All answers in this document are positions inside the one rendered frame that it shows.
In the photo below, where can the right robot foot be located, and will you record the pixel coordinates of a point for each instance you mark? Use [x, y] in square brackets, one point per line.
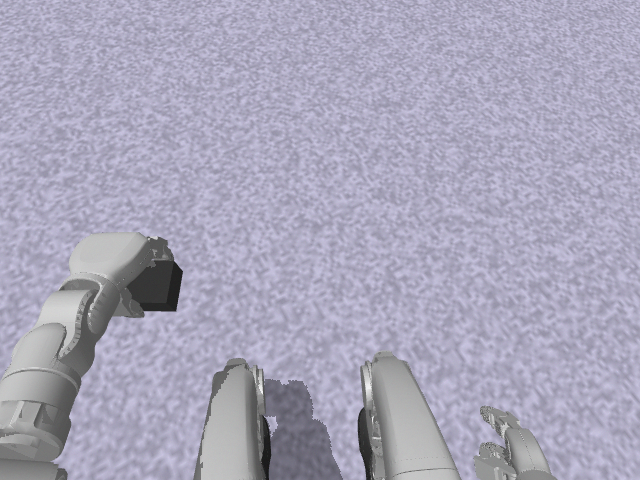
[364, 444]

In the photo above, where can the right robot hand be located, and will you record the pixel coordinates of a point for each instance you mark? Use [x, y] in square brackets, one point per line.
[522, 450]

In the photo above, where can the small box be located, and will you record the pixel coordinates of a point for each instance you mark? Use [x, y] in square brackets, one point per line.
[157, 287]

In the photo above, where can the left robot arm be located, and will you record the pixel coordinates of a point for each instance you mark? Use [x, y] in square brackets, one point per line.
[39, 387]

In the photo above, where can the left robot hand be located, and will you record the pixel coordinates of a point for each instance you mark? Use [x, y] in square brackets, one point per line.
[120, 257]

